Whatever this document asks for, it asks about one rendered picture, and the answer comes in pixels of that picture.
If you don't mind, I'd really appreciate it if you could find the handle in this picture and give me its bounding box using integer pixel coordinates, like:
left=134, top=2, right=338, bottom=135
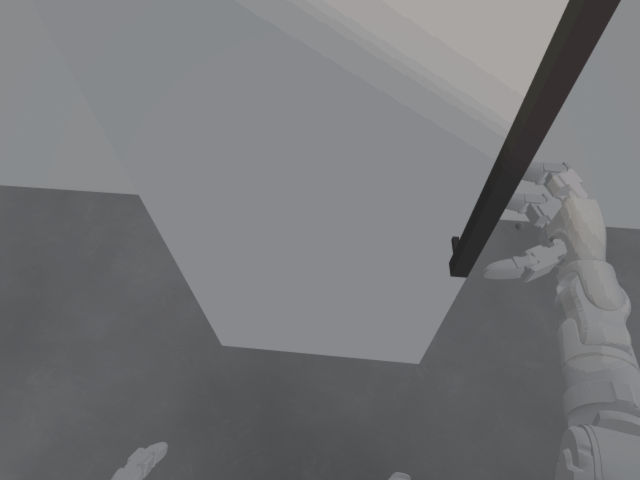
left=449, top=0, right=621, bottom=278

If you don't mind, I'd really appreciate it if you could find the right robot upper arm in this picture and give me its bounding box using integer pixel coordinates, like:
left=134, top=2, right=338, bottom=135
left=555, top=424, right=640, bottom=480

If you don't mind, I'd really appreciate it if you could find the right robot hand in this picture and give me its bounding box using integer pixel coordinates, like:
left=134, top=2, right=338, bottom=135
left=483, top=162, right=606, bottom=283

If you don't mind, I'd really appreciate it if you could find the robot right forearm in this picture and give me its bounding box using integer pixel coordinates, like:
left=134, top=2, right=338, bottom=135
left=553, top=259, right=640, bottom=437

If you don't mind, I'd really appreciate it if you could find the fridge door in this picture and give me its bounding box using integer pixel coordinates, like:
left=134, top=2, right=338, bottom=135
left=31, top=0, right=569, bottom=364

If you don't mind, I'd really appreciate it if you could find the left robot hand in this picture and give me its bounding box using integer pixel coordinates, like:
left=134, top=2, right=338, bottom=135
left=111, top=442, right=168, bottom=480

